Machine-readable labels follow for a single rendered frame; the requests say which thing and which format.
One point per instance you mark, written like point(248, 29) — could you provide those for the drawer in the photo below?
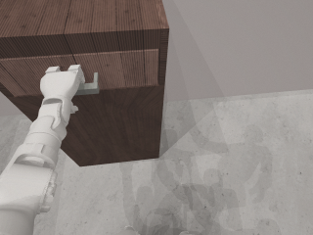
point(116, 69)

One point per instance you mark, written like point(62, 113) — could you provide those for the cabinet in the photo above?
point(116, 125)

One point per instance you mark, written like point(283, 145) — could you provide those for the handle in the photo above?
point(89, 88)

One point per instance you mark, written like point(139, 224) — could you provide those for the left robot upper arm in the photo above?
point(25, 192)

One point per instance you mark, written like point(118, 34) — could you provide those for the robot left forearm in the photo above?
point(44, 139)

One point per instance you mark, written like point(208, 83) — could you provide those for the robot left hand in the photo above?
point(62, 83)

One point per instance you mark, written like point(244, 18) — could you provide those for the robot left shin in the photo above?
point(128, 228)

